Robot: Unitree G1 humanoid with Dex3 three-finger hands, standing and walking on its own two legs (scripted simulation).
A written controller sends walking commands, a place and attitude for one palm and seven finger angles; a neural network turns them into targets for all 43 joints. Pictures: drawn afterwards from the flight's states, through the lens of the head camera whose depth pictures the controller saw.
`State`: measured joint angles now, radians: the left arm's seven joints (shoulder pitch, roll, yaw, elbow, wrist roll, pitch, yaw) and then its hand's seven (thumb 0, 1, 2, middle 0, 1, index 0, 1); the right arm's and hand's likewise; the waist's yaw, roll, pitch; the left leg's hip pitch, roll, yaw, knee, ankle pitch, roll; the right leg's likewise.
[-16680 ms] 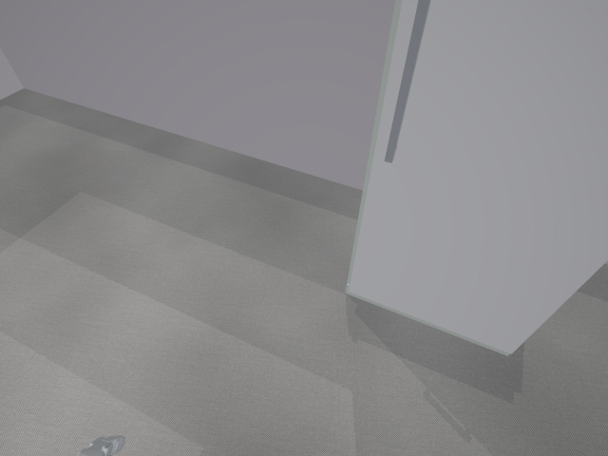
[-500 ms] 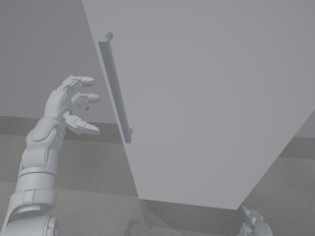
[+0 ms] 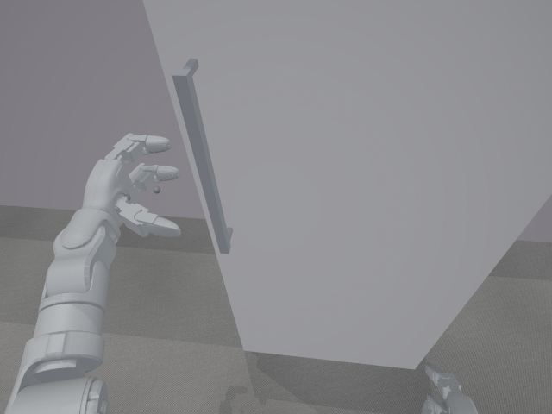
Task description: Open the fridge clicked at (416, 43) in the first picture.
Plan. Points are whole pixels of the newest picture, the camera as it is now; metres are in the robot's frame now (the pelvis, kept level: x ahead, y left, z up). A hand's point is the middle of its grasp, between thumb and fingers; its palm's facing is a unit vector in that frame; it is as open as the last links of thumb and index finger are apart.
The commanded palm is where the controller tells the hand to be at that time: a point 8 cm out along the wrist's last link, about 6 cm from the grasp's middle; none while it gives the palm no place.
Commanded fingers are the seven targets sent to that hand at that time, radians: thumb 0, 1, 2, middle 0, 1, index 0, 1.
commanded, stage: move the hooked fingers beside the handle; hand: left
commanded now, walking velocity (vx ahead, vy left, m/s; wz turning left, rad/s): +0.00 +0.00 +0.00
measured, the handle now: (211, 175) +0.43 +0.12 +0.14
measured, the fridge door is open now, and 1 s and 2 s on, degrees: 0 0 0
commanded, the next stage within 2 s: feel for the door with the fingertips in 0.44 s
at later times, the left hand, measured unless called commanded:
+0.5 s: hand (156, 186) +0.37 +0.18 +0.17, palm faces -0.04 -1.00 -0.02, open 13.9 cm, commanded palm +0.35 +0.23 +0.17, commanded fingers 0.00 -0.50 0.30 -0.30 -1.20 -0.30 -1.20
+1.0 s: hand (194, 187) +0.38 +0.13 +0.16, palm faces -0.04 -1.00 -0.01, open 13.9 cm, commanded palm +0.35 +0.19 +0.17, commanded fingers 0.00 -0.50 0.30 -0.30 -1.20 -0.30 -1.20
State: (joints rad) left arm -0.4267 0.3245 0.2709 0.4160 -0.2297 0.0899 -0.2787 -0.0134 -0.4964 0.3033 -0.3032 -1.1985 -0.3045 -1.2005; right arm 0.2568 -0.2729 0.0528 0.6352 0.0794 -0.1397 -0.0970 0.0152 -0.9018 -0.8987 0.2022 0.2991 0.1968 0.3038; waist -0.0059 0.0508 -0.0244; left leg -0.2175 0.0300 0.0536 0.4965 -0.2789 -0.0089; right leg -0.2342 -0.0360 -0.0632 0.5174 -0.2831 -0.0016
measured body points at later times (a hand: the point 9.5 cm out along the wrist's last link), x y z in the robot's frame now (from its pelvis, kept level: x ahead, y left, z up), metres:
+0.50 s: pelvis +0.00 +0.00 +0.00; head -0.01 -0.02 +0.45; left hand +0.36 +0.24 +0.18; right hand +0.15 -0.24 -0.09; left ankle -0.01 +0.13 -0.74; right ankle -0.01 -0.12 -0.74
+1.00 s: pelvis +0.00 -0.01 +0.00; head -0.01 -0.03 +0.45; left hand +0.37 +0.19 +0.17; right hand +0.16 -0.24 -0.09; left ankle -0.01 +0.13 -0.74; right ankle -0.01 -0.12 -0.74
